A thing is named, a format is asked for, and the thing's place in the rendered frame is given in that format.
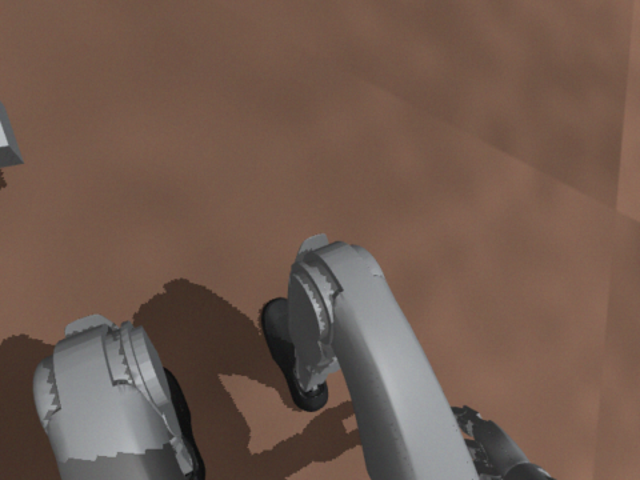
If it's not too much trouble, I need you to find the right robot hand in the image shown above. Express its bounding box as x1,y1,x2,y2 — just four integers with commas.
451,405,530,480

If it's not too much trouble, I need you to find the left robot foot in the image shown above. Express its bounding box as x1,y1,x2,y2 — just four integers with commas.
163,367,206,480

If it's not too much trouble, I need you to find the right robot arm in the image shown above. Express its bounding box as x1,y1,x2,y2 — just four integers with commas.
503,463,557,480

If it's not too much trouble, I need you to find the right robot foot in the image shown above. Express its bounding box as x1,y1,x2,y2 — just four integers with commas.
261,298,328,412

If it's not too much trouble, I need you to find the carton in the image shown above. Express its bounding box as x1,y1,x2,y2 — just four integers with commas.
0,101,24,168

